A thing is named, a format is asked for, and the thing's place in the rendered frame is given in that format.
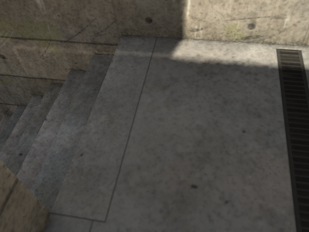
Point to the stairs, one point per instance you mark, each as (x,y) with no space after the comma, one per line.
(38,141)

